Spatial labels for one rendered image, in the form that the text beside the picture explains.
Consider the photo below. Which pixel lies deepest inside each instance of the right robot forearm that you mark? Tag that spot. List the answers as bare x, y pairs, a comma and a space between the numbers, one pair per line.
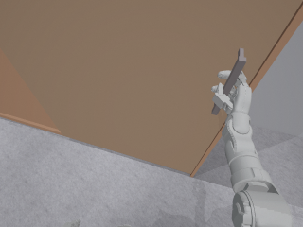
246, 169

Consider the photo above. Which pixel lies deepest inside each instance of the handle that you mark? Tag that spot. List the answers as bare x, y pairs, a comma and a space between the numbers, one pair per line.
239, 64

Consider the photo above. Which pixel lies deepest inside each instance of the robot right upper arm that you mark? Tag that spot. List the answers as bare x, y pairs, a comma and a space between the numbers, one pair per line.
260, 209

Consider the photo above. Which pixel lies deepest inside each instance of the right robot hand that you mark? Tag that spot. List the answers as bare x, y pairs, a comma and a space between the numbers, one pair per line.
238, 100

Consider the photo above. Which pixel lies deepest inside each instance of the wardrobe door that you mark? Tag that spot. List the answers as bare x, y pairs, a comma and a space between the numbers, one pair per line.
16, 99
135, 76

